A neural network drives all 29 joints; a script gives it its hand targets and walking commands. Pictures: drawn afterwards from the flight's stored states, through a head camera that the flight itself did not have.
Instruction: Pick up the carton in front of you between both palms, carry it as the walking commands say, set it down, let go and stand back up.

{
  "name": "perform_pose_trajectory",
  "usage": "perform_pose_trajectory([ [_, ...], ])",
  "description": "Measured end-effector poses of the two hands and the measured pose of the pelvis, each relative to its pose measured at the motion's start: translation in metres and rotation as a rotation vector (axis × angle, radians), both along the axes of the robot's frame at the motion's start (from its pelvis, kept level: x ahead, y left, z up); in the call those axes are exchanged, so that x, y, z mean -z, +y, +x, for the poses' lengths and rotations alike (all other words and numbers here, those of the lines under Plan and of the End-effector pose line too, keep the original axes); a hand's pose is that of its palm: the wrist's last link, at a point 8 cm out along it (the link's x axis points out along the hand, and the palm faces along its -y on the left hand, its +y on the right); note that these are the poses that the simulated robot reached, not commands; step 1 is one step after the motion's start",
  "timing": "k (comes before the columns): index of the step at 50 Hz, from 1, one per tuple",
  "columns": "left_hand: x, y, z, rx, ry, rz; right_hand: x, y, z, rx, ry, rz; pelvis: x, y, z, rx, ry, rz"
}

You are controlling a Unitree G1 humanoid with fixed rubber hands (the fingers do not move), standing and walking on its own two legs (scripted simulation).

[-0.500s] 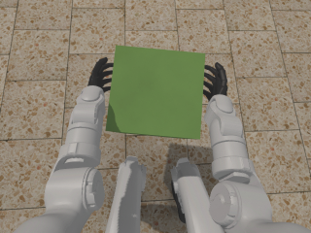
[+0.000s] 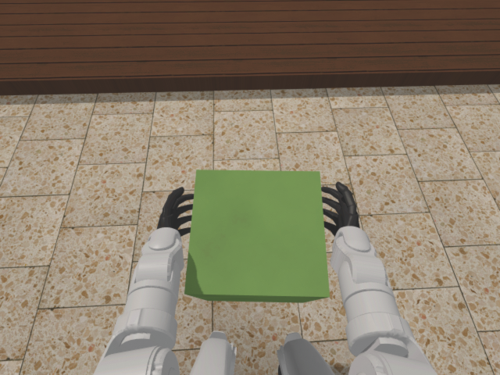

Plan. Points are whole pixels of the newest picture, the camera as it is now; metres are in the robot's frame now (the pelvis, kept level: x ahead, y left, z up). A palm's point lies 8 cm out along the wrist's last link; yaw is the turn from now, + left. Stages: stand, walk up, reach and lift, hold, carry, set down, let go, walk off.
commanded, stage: reach and lift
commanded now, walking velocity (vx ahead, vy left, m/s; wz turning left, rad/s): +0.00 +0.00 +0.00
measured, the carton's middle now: (256, 244) +0.36 +0.01 -0.12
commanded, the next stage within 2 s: hold in 1.48 s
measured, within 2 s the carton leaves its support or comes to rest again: neither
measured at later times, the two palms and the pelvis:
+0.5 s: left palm (152, 220) +0.32 +0.14 +0.10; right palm (392, 202) +0.33 -0.15 +0.11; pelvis +0.04 +0.00 +0.09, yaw +0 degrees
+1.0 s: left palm (145, 217) +0.32 +0.15 +0.12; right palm (396, 199) +0.33 -0.15 +0.13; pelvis +0.02 +0.00 +0.09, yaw +0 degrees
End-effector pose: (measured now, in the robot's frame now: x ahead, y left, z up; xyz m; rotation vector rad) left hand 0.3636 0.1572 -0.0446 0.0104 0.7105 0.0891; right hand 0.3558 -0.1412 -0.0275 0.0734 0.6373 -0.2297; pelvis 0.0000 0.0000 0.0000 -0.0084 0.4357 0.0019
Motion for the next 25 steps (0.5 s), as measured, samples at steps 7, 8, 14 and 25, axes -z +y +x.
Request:
perform_pose_trajectory([
  [7, -0.042, -0.002, -0.013, -0.02, -0.002, 0.001, -0.042, -0.002, -0.008, -0.018, -0.001, -0.003, -0.036, -0.001, 0.015, -0.004, -0.097, 0.005],
  [8, -0.048, -0.003, -0.015, -0.023, -0.002, 0.0, -0.047, -0.003, -0.009, -0.02, -0.002, -0.003, -0.04, -0.001, 0.017, -0.004, -0.112, 0.006],
  [14, -0.085, -0.007, -0.025, -0.041, -0.005, 0.005, -0.083, -0.007, -0.012, -0.053, -0.004, -0.018, -0.065, -0.002, 0.029, -0.006, -0.207, 0.01],
  [25, -0.146, -0.013, -0.045, -0.056, -0.021, 0.03, -0.142, -0.013, -0.024, -0.1, -0.016, -0.043, -0.093, -0.005, 0.038, -0.003, -0.403, 0.013],
])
